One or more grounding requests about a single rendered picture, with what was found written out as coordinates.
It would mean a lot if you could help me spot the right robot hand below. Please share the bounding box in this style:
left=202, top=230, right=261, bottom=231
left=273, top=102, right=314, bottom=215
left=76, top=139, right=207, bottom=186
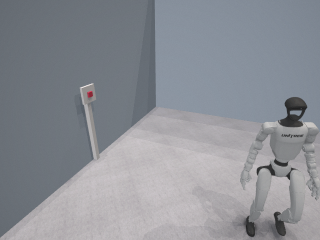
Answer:
left=240, top=169, right=252, bottom=191

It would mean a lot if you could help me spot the right robot shin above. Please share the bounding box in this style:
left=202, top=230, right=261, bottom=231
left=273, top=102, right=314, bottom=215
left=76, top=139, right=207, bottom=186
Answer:
left=248, top=199, right=261, bottom=223

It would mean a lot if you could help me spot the panel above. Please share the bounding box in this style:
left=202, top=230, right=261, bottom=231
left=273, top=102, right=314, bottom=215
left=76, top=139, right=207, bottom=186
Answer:
left=80, top=83, right=100, bottom=160

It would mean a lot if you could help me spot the right robot forearm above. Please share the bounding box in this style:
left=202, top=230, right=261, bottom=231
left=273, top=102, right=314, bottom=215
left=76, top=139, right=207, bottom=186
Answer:
left=243, top=141, right=258, bottom=172

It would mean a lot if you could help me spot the robot shin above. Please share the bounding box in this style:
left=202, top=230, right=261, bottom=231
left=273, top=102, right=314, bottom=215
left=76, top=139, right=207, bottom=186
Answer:
left=248, top=199, right=261, bottom=223
left=277, top=210, right=301, bottom=224

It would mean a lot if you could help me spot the left robot forearm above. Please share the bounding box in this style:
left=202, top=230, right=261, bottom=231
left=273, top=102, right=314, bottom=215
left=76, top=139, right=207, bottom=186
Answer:
left=304, top=145, right=319, bottom=178

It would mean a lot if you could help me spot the right robot upper arm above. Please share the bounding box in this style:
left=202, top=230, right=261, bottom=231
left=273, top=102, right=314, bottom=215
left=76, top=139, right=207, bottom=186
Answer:
left=254, top=122, right=277, bottom=150

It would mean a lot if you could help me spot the left robot hand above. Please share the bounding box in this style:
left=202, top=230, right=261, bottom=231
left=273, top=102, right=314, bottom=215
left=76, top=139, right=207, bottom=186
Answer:
left=306, top=177, right=320, bottom=200

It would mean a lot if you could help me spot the left robot shin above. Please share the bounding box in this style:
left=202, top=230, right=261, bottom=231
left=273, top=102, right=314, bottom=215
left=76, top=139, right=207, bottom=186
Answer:
left=277, top=210, right=301, bottom=224

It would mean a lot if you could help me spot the button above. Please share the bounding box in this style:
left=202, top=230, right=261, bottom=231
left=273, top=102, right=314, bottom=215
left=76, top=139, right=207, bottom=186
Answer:
left=87, top=91, right=93, bottom=98

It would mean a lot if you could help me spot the left robot upper arm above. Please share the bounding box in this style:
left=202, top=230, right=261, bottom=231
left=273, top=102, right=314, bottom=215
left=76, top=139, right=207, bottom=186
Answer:
left=301, top=122, right=319, bottom=153

